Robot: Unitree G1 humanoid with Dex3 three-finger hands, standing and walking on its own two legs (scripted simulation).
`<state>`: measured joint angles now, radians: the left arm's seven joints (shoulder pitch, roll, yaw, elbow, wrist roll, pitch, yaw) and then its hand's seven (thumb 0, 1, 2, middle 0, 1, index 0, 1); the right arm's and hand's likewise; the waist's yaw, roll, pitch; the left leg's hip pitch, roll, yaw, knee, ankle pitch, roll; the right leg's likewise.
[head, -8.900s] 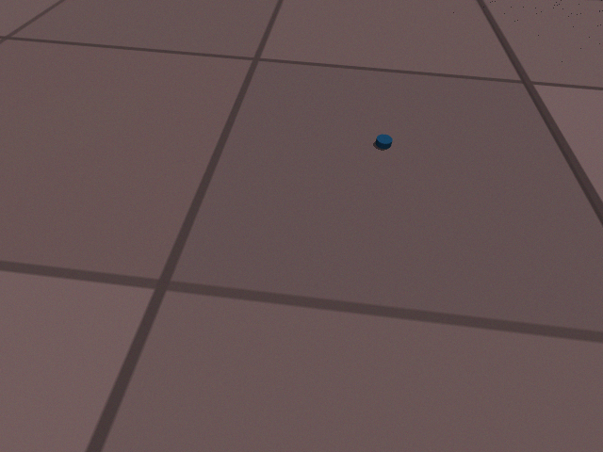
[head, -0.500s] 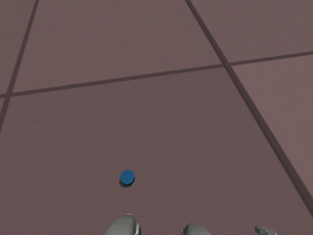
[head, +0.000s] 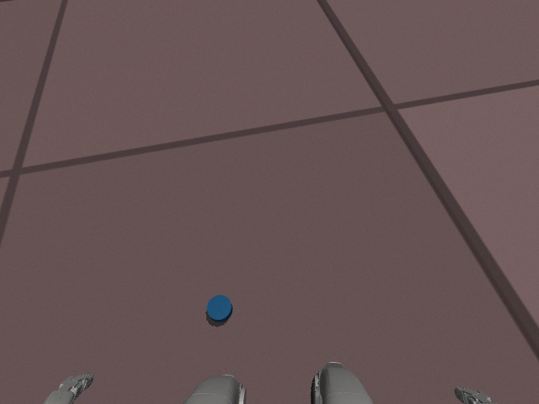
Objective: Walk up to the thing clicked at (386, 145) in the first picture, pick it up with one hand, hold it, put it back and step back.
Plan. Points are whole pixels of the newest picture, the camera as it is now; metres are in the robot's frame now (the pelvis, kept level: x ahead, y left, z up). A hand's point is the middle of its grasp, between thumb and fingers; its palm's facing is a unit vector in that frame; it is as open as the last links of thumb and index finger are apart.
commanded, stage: walk up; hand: left
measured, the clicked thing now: (219, 308) +0.44 +0.21 -0.73
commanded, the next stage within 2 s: none
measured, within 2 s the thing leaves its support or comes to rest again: neither
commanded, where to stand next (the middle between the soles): +0.05 +0.00 m, yaw -3 degrees
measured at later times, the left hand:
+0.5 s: hand out of the picture +0.07 +0.26 -0.14, palm faces -0.04 -0.94 -0.33, open 7.4 cm
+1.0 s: hand (113, 382) +0.16 +0.26 -0.12, palm faces -0.10 -0.93 -0.36, open 7.4 cm
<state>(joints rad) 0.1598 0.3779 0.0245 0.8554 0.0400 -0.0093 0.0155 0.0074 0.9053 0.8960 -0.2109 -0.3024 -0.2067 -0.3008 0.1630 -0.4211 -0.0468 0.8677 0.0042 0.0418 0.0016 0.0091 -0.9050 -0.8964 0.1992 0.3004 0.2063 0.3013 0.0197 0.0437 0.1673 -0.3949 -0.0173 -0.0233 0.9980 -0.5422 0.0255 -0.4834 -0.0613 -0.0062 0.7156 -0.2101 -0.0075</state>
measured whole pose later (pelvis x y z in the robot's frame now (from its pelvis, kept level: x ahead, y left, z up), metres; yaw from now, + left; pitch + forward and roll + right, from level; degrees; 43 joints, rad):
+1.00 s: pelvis +0.03 +0.01 +0.03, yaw -4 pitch -3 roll +1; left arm 0.07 0.36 0.00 1.07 0.01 -0.01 0.00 0.01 0.91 0.90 -0.21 -0.30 -0.20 -0.30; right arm 0.13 -0.36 -0.03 1.08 -0.01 -0.01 0.01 0.01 -0.90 -0.90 0.20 0.30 0.21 0.30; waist -0.01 -0.01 0.07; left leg -0.07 0.02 0.07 0.47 -0.35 0.00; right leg -0.26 0.01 0.10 0.53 -0.22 0.02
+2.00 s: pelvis -0.07 -0.01 +0.03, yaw -7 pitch -5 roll -1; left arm 0.35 0.38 0.05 0.93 0.02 -0.06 -0.02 0.01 0.91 0.90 -0.21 -0.30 -0.21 -0.30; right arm 0.33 -0.45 -0.09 0.90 -0.02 0.02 0.06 0.01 -0.91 -0.90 0.20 0.30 0.21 0.30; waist 0.01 0.10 0.05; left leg -0.49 -0.01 -0.14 0.98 -0.25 -0.01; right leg -0.04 0.02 -0.04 0.40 -0.27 -0.02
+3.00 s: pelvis -0.06 +0.02 +0.03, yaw +0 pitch -4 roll +1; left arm 0.30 0.43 0.07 0.88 0.03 0.02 -0.05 0.01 0.91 0.90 -0.21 -0.30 -0.20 -0.30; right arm 0.38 -0.37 -0.04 0.92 -0.02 -0.08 0.02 0.01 -0.90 -0.90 0.20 0.30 0.21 0.30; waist -0.01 -0.07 0.07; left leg -0.09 -0.02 -0.02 0.45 -0.29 0.02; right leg -0.48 -0.04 0.05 0.97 -0.35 -0.03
